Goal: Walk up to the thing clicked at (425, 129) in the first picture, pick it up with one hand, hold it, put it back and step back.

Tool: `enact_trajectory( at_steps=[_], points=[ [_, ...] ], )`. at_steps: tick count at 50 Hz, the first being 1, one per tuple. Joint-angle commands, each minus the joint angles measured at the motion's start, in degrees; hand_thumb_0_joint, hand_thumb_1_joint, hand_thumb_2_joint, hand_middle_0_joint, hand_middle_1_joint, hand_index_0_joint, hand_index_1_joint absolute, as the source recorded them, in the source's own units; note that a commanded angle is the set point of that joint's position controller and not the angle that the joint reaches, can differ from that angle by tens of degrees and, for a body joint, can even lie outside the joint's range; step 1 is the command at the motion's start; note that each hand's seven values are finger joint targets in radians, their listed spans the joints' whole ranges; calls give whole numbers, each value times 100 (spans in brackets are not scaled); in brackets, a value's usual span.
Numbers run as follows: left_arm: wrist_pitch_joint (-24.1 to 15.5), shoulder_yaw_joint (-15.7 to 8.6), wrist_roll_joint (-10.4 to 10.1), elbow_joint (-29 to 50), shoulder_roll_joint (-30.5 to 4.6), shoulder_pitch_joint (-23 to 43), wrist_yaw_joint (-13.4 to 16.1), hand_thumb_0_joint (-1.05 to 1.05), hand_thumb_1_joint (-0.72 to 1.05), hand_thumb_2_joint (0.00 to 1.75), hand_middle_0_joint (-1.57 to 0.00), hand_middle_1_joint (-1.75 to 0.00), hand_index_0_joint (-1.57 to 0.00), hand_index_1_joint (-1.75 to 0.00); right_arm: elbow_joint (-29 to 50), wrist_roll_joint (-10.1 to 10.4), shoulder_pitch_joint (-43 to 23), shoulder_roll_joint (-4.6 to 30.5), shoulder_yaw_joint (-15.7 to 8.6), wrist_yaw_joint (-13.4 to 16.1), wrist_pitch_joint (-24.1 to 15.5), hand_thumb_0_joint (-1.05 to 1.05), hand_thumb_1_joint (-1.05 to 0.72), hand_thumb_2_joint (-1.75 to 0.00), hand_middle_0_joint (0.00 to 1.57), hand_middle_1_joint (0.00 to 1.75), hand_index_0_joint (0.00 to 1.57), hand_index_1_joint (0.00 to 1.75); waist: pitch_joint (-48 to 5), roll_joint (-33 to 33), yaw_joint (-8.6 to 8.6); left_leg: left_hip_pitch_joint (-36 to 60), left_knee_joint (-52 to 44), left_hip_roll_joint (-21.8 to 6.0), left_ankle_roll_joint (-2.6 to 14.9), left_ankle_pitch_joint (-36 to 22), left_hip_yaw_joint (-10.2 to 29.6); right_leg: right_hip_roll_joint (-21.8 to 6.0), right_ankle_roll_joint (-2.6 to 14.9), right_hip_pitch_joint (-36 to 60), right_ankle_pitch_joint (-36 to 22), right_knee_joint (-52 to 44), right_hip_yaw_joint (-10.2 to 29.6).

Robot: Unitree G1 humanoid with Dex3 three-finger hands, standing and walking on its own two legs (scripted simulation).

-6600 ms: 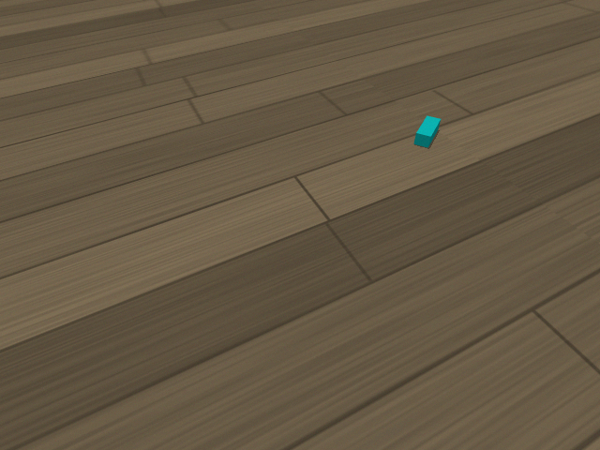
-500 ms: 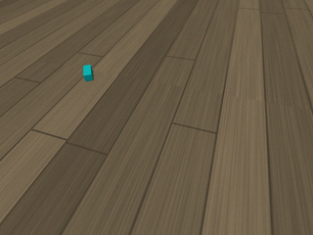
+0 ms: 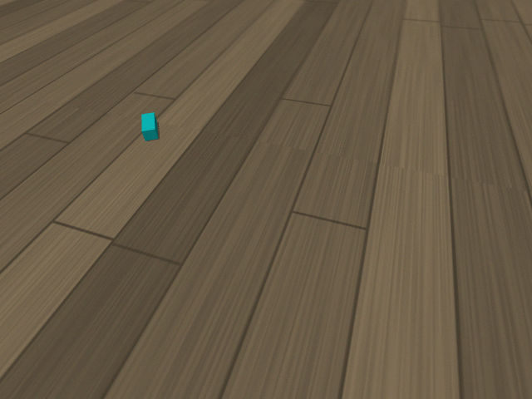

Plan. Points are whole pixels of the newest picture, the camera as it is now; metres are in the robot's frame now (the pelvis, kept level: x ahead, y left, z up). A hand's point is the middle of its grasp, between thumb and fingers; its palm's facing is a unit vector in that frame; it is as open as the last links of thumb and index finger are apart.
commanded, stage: stand
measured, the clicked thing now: (149, 126) +1.92 +0.78 -0.74
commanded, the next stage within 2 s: walk up in 0.58 s
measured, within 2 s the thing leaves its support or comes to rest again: neither
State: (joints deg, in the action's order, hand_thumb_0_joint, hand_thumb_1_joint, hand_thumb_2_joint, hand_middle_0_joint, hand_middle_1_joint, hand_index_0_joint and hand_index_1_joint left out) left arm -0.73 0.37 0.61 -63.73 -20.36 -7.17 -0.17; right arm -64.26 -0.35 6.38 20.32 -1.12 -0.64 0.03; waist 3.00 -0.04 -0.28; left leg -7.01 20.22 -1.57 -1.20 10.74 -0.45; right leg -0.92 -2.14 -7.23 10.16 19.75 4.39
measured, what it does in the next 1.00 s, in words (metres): stands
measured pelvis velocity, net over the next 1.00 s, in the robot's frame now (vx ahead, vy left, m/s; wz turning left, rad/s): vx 0.00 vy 0.01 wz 0.20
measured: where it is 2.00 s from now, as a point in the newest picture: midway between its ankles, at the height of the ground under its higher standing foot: outside the picture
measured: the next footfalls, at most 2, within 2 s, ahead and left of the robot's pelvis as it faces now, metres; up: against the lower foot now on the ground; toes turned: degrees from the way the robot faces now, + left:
right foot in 1.36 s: +0.08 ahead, -0.13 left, +0.00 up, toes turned +18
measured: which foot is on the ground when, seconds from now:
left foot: down 0.00-1.00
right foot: down 0.00-1.00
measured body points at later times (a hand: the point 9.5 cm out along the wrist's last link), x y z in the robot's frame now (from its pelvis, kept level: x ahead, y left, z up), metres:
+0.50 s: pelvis +0.01 +0.00 +0.00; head +0.02 +0.00 +0.45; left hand +0.08 +0.31 -0.13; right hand +0.08 -0.30 -0.13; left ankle +0.00 +0.13 -0.75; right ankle +0.01 -0.15 -0.75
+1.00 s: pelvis +0.00 +0.01 -0.02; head +0.03 +0.02 +0.43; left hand +0.05 +0.33 -0.15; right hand +0.13 -0.31 -0.13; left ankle -0.01 +0.11 -0.75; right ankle +0.01 -0.14 -0.75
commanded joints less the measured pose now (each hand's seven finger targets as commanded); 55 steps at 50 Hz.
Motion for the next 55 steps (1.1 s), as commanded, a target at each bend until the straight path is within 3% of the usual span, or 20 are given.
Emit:
enact_trajectory(
  at_steps=[1,27,28,29,30,34,37,39,40,41,42,43,45,47,49,50,51,52,53,55],
  points=[
    [-94,-269,10,309,-1247,141,58,0,90,90,-20,-30,-20,-30,335,-17,-242,1249,-219,47,-127,0,-90,-90,20,30,20,30,-251,40,1,33,-479,-575,253,92,469,-524,309,-142,-361,-343,323],
    [-87,-245,-2,353,-1236,98,87,0,90,90,-20,-30,-20,-30,343,-3,-167,1247,-205,72,-140,0,-90,-90,20,30,20,30,-511,22,0,245,-288,-586,229,-905,437,-570,273,66,-1076,-192,236],
    [-89,-238,-8,345,-1220,111,87,0,90,90,-20,-30,-20,-30,343,-6,-189,1239,-195,74,-139,0,-90,-90,20,30,20,30,-428,24,17,172,-289,-574,229,-891,443,-564,261,28,-1046,-228,230],
    [-30,-472,-29,470,-1456,438,60,0,90,90,-20,-30,-20,-30,521,68,-53,1487,-337,65,-96,0,-90,-90,20,30,20,30,-271,19,36,-360,-124,-543,387,-1480,753,-308,297,228,-560,278,-254],
    [9,-478,-19,517,-1432,404,65,0,90,90,-20,-30,-20,-30,574,71,-44,1552,-373,69,-84,0,-90,-90,20,30,20,30,-256,124,60,-403,-115,-643,456,-1620,852,-256,296,167,-346,383,-312],
    [61,-503,-20,572,-1264,199,49,0,90,90,-20,-30,-20,-30,793,5,-92,1506,-460,85,-54,0,-90,-90,20,30,20,30,-415,382,129,-570,97,-628,521,-1345,1030,-253,372,155,26,482,-356],
    [86,-573,7,707,-1381,328,22,0,90,90,-20,-30,-20,-30,952,-8,-97,1437,-457,90,-39,0,-90,-90,20,30,20,30,-450,277,119,-1004,442,-305,408,-864,844,-550,558,352,176,342,-105],
    [89,-647,28,741,-1546,293,20,0,90,90,-20,-30,-20,-30,1050,-15,-53,1295,-437,87,-28,0,-90,-90,20,30,20,30,-520,-226,149,-1205,1124,-11,298,-685,527,-958,866,471,186,79,263],
    [90,-700,56,795,-1719,357,32,0,90,90,-20,-30,-20,-30,1091,-16,1,1249,-455,93,-11,0,-90,-90,20,30,20,30,-524,-708,169,-1299,1847,252,237,-64,218,-1405,1169,394,82,-134,570],
    [84,-733,91,922,-1793,573,35,0,90,90,-20,-30,-20,-30,1121,-46,173,1259,-492,104,13,0,-90,-90,20,30,20,30,-445,-1053,110,-1471,2419,247,211,1299,53,-1905,1504,230,-242,-204,835],
    [81,-769,142,1041,-1802,648,19,0,90,90,-20,-30,-20,-30,1171,-67,302,1317,-510,92,38,0,-90,-90,20,30,20,30,-315,-1207,110,-1563,2816,77,192,2007,82,-2223,1681,-17,-426,-283,966],
    [91,-774,161,1124,-1760,687,6,0,90,90,-20,-30,-20,-30,1236,-78,349,1357,-531,75,48,0,-90,-90,20,30,20,30,-136,-1184,80,-1542,2894,-24,183,2128,196,-2280,1706,-315,-466,-326,923],
    [106,-684,168,1199,-1546,797,-2,0,90,90,-20,-30,-20,-30,1201,-39,530,1271,-529,26,5,0,-90,-90,20,30,20,30,89,-1118,-29,-1146,2642,8,253,1912,129,-1879,1500,-773,-724,-31,375],
    [120,-664,157,1252,-1550,849,-15,0,90,90,-20,-30,-20,-30,1174,-36,756,1170,-509,-5,-52,0,-90,-90,20,30,20,30,-73,-1132,-106,-922,1705,90,281,990,-80,-1441,1127,-534,-720,530,-119],
    [178,-631,80,1322,-1502,851,-35,0,90,90,-20,-30,-20,-30,1041,-81,1156,1191,-535,35,-116,0,-90,-90,20,30,20,30,-309,-851,-244,-416,603,205,290,-35,-188,-1207,880,-436,-541,1318,-451],
    [229,-574,43,1391,-1248,612,-52,0,90,90,-20,-30,-20,-30,1071,-135,1161,1448,-604,75,-166,0,-90,-90,20,30,20,30,-440,91,-182,15,-61,-307,441,-727,745,-821,602,-780,75,2275,-793],
    [288,-496,-9,1485,-874,500,-66,0,90,90,-20,-30,-20,-30,1187,-241,1035,1910,-684,119,-225,0,-90,-90,20,30,20,30,-371,1282,-51,430,-382,-1438,880,-1674,2679,12,282,-1908,2160,3086,-852],
    [387,-569,7,1344,-1110,182,-11,0,90,90,-20,-30,-20,-30,1347,-215,853,2062,-701,171,-253,0,-90,-90,20,30,20,30,-441,679,122,176,-201,-1671,1240,-1260,2890,-218,299,-1773,2421,3392,-228],
    [380,-580,-17,1314,-1268,276,12,0,90,90,-20,-30,-20,-30,1379,-154,693,2236,-714,190,-276,0,-90,-90,20,30,20,30,-366,1079,-1,-307,-357,-1825,1568,-1013,3315,-269,297,-1524,2556,3487,-55],
    [348,-623,-40,1257,-1279,277,-20,0,90,90,-20,-30,-20,-30,1434,-118,463,1778,-586,253,-316,0,-90,-90,20,30,20,30,-335,879,110,9,49,-1354,1342,-1822,2315,-371,337,-1604,2164,3404,68]
  ],
)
